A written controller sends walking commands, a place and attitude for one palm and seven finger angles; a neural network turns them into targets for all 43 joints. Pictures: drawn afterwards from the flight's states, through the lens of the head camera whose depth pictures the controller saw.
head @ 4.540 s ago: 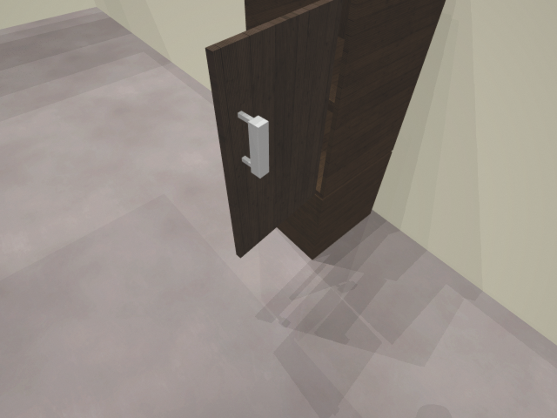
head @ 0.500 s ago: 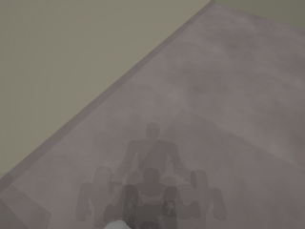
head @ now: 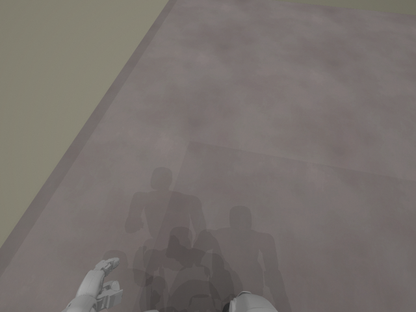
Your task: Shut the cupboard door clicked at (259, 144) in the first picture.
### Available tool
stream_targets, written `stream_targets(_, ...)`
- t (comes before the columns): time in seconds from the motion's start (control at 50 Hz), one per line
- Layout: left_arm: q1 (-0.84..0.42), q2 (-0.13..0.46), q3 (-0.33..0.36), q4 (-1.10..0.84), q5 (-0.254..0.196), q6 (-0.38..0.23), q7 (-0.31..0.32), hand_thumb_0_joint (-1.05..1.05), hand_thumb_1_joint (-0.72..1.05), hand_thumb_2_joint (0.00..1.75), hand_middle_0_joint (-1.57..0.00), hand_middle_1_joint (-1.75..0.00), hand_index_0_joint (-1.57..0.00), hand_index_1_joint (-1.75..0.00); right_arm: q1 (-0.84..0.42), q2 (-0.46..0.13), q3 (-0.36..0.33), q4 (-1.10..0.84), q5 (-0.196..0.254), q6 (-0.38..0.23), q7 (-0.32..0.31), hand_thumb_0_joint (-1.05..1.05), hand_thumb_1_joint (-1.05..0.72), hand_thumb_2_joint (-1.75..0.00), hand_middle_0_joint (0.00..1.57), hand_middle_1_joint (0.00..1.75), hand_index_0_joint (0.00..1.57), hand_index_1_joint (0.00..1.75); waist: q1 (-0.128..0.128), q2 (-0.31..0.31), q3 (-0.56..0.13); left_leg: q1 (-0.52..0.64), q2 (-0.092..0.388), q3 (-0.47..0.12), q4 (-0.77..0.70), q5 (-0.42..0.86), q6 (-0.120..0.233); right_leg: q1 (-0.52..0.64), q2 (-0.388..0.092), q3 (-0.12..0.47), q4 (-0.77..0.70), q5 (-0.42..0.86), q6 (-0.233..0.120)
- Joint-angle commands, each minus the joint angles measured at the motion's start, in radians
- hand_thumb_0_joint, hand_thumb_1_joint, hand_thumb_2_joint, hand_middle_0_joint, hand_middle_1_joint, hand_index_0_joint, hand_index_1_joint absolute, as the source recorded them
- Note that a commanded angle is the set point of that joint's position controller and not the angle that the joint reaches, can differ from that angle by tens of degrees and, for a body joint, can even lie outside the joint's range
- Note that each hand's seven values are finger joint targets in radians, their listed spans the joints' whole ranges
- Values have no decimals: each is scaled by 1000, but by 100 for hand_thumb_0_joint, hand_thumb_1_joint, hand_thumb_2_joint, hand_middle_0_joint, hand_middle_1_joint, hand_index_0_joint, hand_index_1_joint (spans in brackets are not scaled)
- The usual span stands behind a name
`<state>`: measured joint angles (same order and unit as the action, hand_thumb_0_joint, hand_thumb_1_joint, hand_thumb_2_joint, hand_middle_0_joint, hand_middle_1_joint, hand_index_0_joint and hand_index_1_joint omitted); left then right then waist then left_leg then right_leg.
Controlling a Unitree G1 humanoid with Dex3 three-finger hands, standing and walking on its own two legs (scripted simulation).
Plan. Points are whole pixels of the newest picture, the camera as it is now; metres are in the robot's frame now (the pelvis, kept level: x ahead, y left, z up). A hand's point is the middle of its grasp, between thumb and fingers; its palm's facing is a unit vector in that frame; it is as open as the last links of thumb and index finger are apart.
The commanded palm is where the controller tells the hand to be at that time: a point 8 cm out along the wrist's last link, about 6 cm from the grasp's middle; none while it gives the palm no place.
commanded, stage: walk around to get in front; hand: left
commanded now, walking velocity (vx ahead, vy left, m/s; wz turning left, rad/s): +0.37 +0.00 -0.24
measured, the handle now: out of the picture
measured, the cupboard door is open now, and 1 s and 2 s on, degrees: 96 96 96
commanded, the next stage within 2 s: walk to a spot facing it in 0.58 s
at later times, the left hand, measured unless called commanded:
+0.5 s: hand (120, 267) +0.23 +0.21 -0.17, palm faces -0.08 -0.98 -0.16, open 7.4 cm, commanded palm none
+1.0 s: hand (181, 148) +0.56 +0.08 -0.14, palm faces -0.15 -0.98 -0.15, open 7.4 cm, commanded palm none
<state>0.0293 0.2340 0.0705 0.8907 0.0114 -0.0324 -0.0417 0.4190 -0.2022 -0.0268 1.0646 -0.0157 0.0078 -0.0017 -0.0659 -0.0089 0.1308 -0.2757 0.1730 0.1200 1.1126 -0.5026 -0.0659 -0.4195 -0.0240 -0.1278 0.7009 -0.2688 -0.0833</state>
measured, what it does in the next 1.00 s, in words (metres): walks ahead: left foot, then right foot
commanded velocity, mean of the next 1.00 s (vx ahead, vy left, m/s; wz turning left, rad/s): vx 0.23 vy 0.00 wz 0.04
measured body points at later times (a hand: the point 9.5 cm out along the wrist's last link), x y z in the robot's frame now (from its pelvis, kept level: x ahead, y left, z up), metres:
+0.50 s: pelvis +0.23 +0.02 +0.01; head +0.26 +0.04 +0.46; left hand +0.24 +0.26 -0.15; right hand +0.32 -0.23 -0.11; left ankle +0.30 +0.11 -0.72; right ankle +0.12 -0.08 -0.63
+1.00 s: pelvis +0.40 -0.06 +0.02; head +0.43 -0.06 +0.47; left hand +0.56 +0.13 -0.12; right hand +0.31 -0.27 -0.13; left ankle +0.40 +0.06 -0.65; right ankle +0.42 -0.17 -0.72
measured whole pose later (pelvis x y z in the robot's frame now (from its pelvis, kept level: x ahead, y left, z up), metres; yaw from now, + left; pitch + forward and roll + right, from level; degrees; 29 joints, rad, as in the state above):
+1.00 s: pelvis +0.40 -0.06 +0.02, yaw -5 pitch +0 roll +1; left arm 0.07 0.15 0.03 0.98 0.02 -0.03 0.01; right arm 0.37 -0.13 -0.03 1.11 -0.01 0.04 0.00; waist -0.08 -0.03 0.06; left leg -0.45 0.09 0.11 1.03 -0.45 -0.06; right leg -0.26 -0.11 -0.23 0.50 -0.23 -0.02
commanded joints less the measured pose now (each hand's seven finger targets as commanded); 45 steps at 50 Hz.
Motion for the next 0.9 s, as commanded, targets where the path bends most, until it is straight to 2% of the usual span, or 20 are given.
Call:
stream_targets(0.0,172,132,21,4,4,-8,38,0,90,90,-20,-30,-20,-30,-130,-93,-39,-137,-13,-45,-6,0,-90,-90,20,30,20,30,73,-124,-108,-341,32,-109,117,168,1,215,-278,374,-497,-18,-114)
stream_targets(0.06,158,113,21,21,13,-27,35,0,90,90,-20,-30,-20,-30,-52,-55,-36,-99,-18,-29,5,0,-90,-90,20,30,20,30,28,-105,-134,-242,-6,-65,-60,243,-5,157,-191,256,-499,58,-103)
stream_targets(0.24,308,110,16,114,8,-48,35,0,90,90,-20,-30,-20,-30,-332,-54,-37,-190,-8,-62,26,0,-90,-90,20,30,20,30,104,-97,-85,-298,-63,-51,-436,299,10,410,-216,305,-456,300,-110)
stream_targets(0.28,313,116,14,127,6,-46,39,0,90,90,-20,-30,-20,-30,-339,-61,-37,-184,-9,-68,26,0,-90,-90,20,30,20,30,91,-97,-76,-218,-89,-31,-513,307,24,410,-210,294,-421,358,-90)
stream_targets(0.32,293,114,14,131,1,-45,40,0,90,90,-20,-30,-20,-30,-242,-89,-43,-144,-13,-75,15,0,-90,-90,20,30,20,30,29,-76,-89,-7,-132,2,-611,344,46,330,-164,244,-296,471,-57)
stream_targets(0.34,290,95,12,126,2,-44,40,0,90,90,-20,-30,-20,-30,-109,-134,-55,-100,-19,-81,7,0,-90,-90,20,30,20,30,-25,5,-146,225,-92,-66,-649,357,78,196,-114,211,-95,461,-24)
stream_targets(0.36,330,49,8,106,-8,-41,35,0,90,90,-20,-30,-20,-30,51,-242,-80,-65,-37,-87,-5,0,-90,-90,20,30,20,30,-72,204,-277,477,172,-404,-685,315,190,-44,0,109,205,144,28)
stream_targets(0.38,306,37,-3,73,-6,-50,29,0,90,90,-20,-30,-20,-30,131,-280,-80,-53,-32,-74,-11,0,-90,-90,20,30,20,30,-79,271,-312,517,345,-632,-818,304,288,-170,70,110,490,-275,38)
stream_targets(0.4,263,54,2,68,6,-44,32,0,90,90,-20,-30,-20,-30,60,-249,-76,-66,-22,-65,-9,0,-90,-90,20,30,20,30,-55,141,-246,358,342,-604,-864,100,288,-213,15,158,603,-265,31)
stream_targets(0.44,211,37,5,77,17,-31,18,0,90,90,-20,-30,-20,-30,-80,-142,-51,-102,-17,-75,-12,0,-90,-90,20,30,20,30,6,165,-58,110,253,-448,-944,-7,215,-251,-69,174,619,-85,46)
stream_targets(0.52,256,-18,1,92,20,8,0,0,90,90,-20,-30,-20,-30,-83,-110,-38,-76,-11,-96,-17,0,-90,-90,20,30,20,30,65,133,-102,86,154,-148,-948,288,183,-157,-89,130,388,9,73)
stream_targets(0.58,200,-33,0,76,21,15,-4,0,90,90,-20,-30,-20,-30,-54,-105,-45,-59,-11,-91,-13,0,-90,-90,20,30,20,30,56,124,-79,74,127,-51,-963,291,178,-113,-86,78,202,75,80)
stream_targets(0.64,108,-27,0,42,22,16,-8,0,90,90,-20,-30,-20,-30,-16,-110,-45,-43,-14,-84,-12,0,-90,-90,20,30,20,30,35,127,-32,104,139,-16,-955,322,182,-116,-72,40,73,91,83)
stream_targets(0.7,95,-31,-12,51,19,6,2,0,90,90,-20,-30,-20,-30,34,-95,-31,-11,-16,-74,-16,0,-90,-90,20,30,20,30,30,103,-45,106,125,-10,-857,521,181,20,-38,16,-65,106,73)
stream_targets(0.74,185,-2,-11,90,19,-8,14,0,90,90,-20,-30,-20,-30,37,-82,-22,3,-8,-66,-17,0,-90,-90,20,30,20,30,78,61,-90,52,66,-7,-711,605,140,248,-1,-9,-188,168,64)
stream_targets(0.76,299,56,2,126,19,-20,24,0,90,90,-20,-30,-20,-30,19,-65,-15,4,2,-68,-14,0,-90,-90,20,30,20,30,134,16,-161,-65,19,14,-572,539,101,470,-79,82,-191,305,43)
stream_targets(0.78,416,152,20,168,21,-32,38,0,90,90,-20,-30,-20,-30,41,-24,-10,-9,10,-69,-8,0,-90,-90,20,30,20,30,167,-165,-264,-238,-97,82,-354,241,52,673,-314,289,-217,482,-32)
stream_targets(0.8,465,217,26,173,7,-27,40,0,90,90,-20,-30,-20,-30,50,-32,-16,-24,14,-55,-14,0,-90,-90,20,30,20,30,173,-222,-317,-240,-130,30,-111,-197,37,635,-481,393,-324,580,-130)
stream_targets(0.82,394,182,20,158,3,-28,52,0,90,90,-20,-30,-20,-30,1,-23,-19,-26,14,-46,-21,0,-90,-90,20,30,20,30,166,-227,-298,-288,-96,-60,14,-173,38,569,-468,383,-341,607,-147)
stream_targets(0.88,210,90,-1,100,3,-13,69,0,90,90,-20,-30,-20,-30,-35,-8,-23,-18,8,-15,-14,0,-90,-90,20,30,20,30,85,-174,-184,-258,-38,-87,32,-3,17,334,-394,137,-373,592,-86)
